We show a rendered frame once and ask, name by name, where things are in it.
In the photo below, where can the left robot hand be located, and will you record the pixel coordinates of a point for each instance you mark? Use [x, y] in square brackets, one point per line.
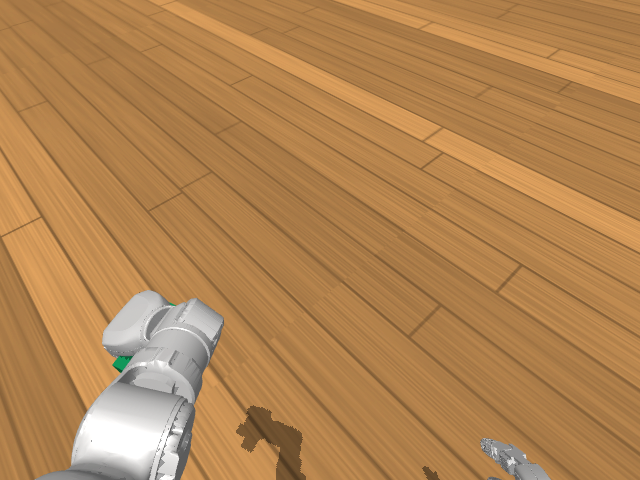
[122, 336]

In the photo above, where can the right robot hand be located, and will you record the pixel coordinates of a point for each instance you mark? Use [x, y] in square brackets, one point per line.
[512, 460]

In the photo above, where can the carton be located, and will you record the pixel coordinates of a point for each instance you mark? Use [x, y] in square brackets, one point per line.
[122, 361]

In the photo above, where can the left robot arm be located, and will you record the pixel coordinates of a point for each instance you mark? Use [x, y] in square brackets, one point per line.
[139, 427]

